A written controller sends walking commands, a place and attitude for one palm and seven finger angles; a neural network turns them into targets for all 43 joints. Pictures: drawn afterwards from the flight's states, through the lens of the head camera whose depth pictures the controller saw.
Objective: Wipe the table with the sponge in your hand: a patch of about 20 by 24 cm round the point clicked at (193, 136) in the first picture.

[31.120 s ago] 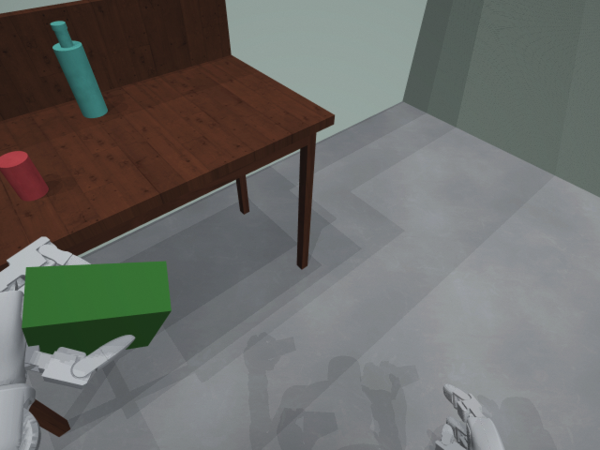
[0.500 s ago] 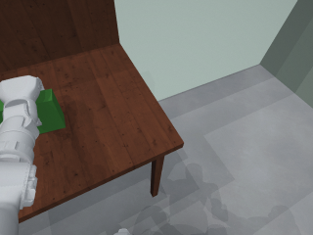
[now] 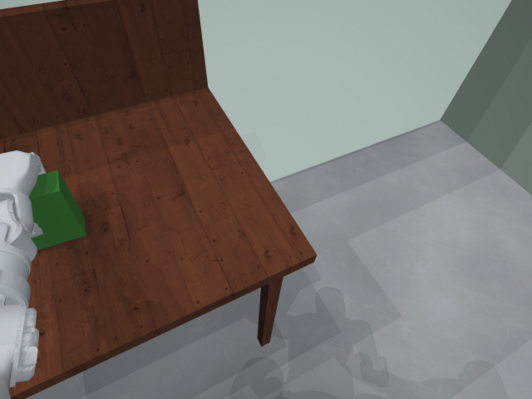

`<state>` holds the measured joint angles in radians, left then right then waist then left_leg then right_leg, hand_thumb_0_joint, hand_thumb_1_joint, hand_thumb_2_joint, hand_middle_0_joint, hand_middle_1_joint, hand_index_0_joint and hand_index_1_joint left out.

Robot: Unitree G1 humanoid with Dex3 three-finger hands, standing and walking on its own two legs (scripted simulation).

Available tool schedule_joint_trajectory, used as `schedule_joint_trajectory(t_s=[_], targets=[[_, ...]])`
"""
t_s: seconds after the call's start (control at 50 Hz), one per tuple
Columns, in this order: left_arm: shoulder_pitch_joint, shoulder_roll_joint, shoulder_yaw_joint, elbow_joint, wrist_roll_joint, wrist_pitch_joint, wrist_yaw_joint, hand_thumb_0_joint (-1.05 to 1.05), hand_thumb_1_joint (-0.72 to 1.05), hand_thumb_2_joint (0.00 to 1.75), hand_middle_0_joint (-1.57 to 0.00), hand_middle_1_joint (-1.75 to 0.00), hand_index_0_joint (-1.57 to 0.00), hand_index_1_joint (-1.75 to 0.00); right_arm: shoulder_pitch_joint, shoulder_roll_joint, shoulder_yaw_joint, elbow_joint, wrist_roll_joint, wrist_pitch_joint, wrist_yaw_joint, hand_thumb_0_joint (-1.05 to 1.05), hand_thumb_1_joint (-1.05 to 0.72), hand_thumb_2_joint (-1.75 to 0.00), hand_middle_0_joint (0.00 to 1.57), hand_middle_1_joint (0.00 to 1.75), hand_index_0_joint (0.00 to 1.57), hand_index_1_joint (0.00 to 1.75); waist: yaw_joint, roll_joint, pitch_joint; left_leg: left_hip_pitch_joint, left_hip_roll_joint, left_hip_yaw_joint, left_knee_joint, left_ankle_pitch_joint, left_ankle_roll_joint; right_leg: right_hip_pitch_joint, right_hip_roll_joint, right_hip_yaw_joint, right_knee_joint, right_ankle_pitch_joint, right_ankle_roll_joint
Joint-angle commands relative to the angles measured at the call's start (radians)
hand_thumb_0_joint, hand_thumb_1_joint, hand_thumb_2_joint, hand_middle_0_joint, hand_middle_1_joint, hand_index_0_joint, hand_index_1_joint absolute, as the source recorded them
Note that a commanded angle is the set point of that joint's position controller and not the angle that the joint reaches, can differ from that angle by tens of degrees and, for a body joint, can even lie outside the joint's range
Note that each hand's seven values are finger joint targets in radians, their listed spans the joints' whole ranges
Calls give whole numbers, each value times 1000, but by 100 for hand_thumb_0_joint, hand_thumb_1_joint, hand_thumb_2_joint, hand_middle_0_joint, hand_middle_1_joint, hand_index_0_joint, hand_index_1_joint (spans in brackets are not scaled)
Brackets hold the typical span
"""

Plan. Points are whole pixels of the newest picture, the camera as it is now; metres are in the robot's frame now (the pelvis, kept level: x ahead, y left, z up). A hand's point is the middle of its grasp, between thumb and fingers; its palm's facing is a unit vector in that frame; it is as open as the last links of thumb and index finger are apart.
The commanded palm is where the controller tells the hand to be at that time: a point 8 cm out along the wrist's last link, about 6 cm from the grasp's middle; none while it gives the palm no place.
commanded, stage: slide back across to the first lane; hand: left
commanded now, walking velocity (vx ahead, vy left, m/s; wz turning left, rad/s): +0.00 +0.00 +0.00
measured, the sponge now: (30, 224) +0.39 +0.38 +0.01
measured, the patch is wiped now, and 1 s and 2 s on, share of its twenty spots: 0.75 0.80 1.00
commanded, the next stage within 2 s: wipe back along the first lane in 0.14 s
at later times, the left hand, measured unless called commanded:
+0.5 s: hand out of the picture +0.37 +0.40 +0.05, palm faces -0.11 +0.01 -0.99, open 9.5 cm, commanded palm +0.35 +0.38 +0.09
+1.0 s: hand out of the picture +0.33 +0.38 +0.05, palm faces -0.05 -0.01 -1.00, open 9.5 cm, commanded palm +0.29 +0.37 +0.08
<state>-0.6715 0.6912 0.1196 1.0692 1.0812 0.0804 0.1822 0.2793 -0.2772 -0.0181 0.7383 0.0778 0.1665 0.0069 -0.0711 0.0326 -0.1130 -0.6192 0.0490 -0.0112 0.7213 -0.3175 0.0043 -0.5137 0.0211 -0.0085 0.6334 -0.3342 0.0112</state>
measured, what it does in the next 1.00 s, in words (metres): stands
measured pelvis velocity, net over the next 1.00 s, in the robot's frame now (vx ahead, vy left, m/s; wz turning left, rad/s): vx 0.00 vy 0.01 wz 0.02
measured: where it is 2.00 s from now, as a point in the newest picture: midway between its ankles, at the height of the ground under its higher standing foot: outside the picture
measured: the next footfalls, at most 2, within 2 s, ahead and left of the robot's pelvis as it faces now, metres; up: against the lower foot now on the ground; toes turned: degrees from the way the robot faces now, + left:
none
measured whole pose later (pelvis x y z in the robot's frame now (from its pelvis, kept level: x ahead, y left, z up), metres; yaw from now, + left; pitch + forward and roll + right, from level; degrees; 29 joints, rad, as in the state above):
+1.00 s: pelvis +0.00 +0.01 +0.01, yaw +1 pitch +8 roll -3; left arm -0.33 0.59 0.06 0.66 0.99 0.12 0.18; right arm 0.18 -0.27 -0.02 0.68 0.08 0.19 0.01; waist 0.01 0.04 -0.11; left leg -0.52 0.02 -0.02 0.69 -0.31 0.02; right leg -0.40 -0.01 -0.02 0.59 -0.33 0.01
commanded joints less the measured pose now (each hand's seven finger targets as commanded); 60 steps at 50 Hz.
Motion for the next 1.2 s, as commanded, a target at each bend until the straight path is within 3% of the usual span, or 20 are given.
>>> schedule_joint_trajectory(t_s=[0.0, 0.08, 0.16, 0.2, 0.26, 0.34, 0.38, 0.46, 0.52, 0.56, 0.76, 0.82, 0.86, 0.88, 0.92, 0.96, 1.02, 1.06, 1.12, 1.18], targets=[[-298, 352, 39, -177, 18, -30, 5, 0, 10, 130, -120, -160, -120, -160, 23, -183, -63, -91, -8, -25, -20, 0, -90, -90, 20, 30, 20, 30, 26, 83, -288, 276, -52, -5, -73, 292, 54, 77, 48, -28, -74, 306, -75], [-309, 368, 48, -202, 16, -75, -12, 0, 10, 130, -120, -160, -120, -160, 24, -188, -68, -81, -8, -25, -28, 0, -90, -90, 20, 30, 20, 30, 15, 86, -265, 291, -51, -4, -71, 293, 58, 65, 47, -25, -84, 303, -76], [-277, 396, 88, -234, 17, -112, -14, 0, 10, 130, -120, -160, -120, -160, 18, -186, -72, -87, -10, -21, -29, 0, -90, -90, 20, 30, 20, 30, 37, 124, -289, 308, -54, -7, -66, 348, 54, 68, 48, -26, -76, 339, -85], [-289, 421, 96, -217, 28, -118, -7, 0, 10, 130, -120, -160, -120, -160, 28, -192, -72, -76, -13, -15, -28, 0, -90, -90, 20, 30, 20, 30, 29, 106, -287, 303, -54, -8, -54, 341, 55, 55, 50, -32, -68, 331, -83], [-253, 358, 68, -231, 11, -128, -8, 0, 10, 130, -120, -160, -120, -160, 15, -181, -75, -89, -11, -17, -24, 0, -90, -90, 20, 30, 20, 30, 33, 117, -294, 305, -56, -3, -55, 354, 54, 62, 49, -28, -72, 346, -84], [-200, 355, 73, -214, 7, -120, 0, 0, 10, 130, -120, -160, -120, -160, 13, -186, -76, -92, -14, -6, -18, 0, -90, -90, 20, 30, 20, 30, 37, 76, -290, 270, -60, 2, -46, 333, 54, 75, 49, -31, -66, 354, -80], [-149, 349, 89, -250, -4, -131, 3, 0, 10, 130, -120, -160, -120, -160, 8, -183, -81, -94, -17, -4, -15, 0, -90, -90, 20, 30, 20, 30, 57, 112, -340, 315, -55, -3, -42, 392, 51, 89, 50, -33, -51, 381, -84], [-65, 260, 54, -272, -35, -111, 4, 0, 10, 130, -120, -160, -120, -160, -20, -173, -80, -109, -12, -2, -8, 0, -90, -90, 20, 30, 20, 30, 58, 81, -307, 303, -52, -2, -52, 392, 51, 96, 50, -35, -63, 382, -82], [-30, 266, 56, -259, -40, -84, 9, 0, 10, 130, -120, -160, -120, -160, -25, -181, -77, -111, -11, 5, -6, 0, -90, -90, 20, 30, 20, 30, 55, 18, -256, 261, -56, -5, -63, 328, 55, 98, 49, -40, -70, 343, -78], [-10, 223, 34, -308, -49, -80, 3, 0, 10, 130, -120, -160, -120, -160, -49, -173, -76, -123, -7, 0, -6, 0, -90, -90, 20, 30, 20, 30, 68, 56, -261, 287, -53, -10, -80, 338, 52, 99, 46, -38, -75, 327, -82], [167, 146, 2, -398, -72, -18, -16, 0, 10, 130, -120, -160, -120, -160, -105, -163, -65, -161, -2, -3, 0, 0, -90, -90, 20, 30, 20, 30, 91, 34, -199, 282, -52, -22, -112, 298, 49, 122, 45, -39, -94, 273, -88], [163, 98, -48, -430, -69, 8, -15, 0, 10, 130, -120, -160, -120, -160, -117, -157, -62, -168, -3, -4, -1, 0, -90, -90, 20, 30, 20, 30, 76, 23, -159, 280, -54, -24, -121, 242, 48, 97, 45, -49, -102, 216, -83], [184, 121, -16, -450, -74, 16, -16, 0, 10, 130, -120, -160, -120, -160, -137, -158, -60, -176, -2, -6, -4, 0, -90, -90, 20, 30, 20, 30, 94, 41, -153, 281, -52, -29, -134, 239, 48, 111, 42, -40, -110, 209, -89], [199, 84, -49, -472, -77, 21, -15, 0, 10, 130, -120, -160, -120, -160, -133, -151, -60, -177, -3, -7, -3, 0, -90, -90, 20, 30, 20, 30, 87, 36, -171, 298, -55, -26, -131, 240, 48, 120, 43, -45, -105, 209, -85], [194, 92, -46, -478, -77, 36, -17, 0, 10, 130, -120, -160, -120, -160, -140, -154, -57, -180, -3, -8, -7, 0, -90, -90, 20, 30, 20, 30, 82, 11, -156, 290, -56, -26, -134, 233, 48, 123, 43, -47, -112, 212, -84], [229, 123, -4, -492, -87, 41, -22, 0, 10, 130, -120, -160, -120, -160, -160, -154, -53, -188, -2, -10, -13, 0, -90, -90, 20, 30, 20, 30, 101, 12, -154, 284, -55, -30, -147, 226, 47, 145, 42, -38, -120, 208, -86], [253, 74, -47, -519, -89, 51, -27, 0, 10, 130, -120, -160, -120, -160, -165, -147, -51, -194, -2, -12, -13, 0, -90, -90, 20, 30, 20, 30, 92, 9, -142, 295, -57, -29, -147, 228, 44, 140, 42, -48, -119, 207, -83], [294, 101, -5, -555, -104, 52, -29, 0, 10, 130, -120, -160, -120, -160, -188, -147, -49, -203, -1, -15, -15, 0, -90, -90, 20, 30, 20, 30, 113, 38, -154, 303, -54, -31, -156, 247, 44, 169, 41, -38, -127, 224, -89], [345, 38, -53, -614, -112, 61, -29, 0, 10, 130, -120, -160, -120, -160, -193, -139, -50, -212, -2, -19, -10, 0, -90, -90, 20, 30, 20, 30, 103, 37, -159, 324, -54, -27, -149, 274, 41, 172, 42, -47, -122, 249, -83], [398, 28, -49, -648, -125, 74, -27, 0, 10, 130, -120, -160, -120, -160, -210, -137, -47, -214, -2, -21, -9, 0, -90, -90, 20, 30, 20, 30, 109, 38, -142, 324, -53, -33, -159, 262, 40, 178, 43, -47, -125, 232, -84]])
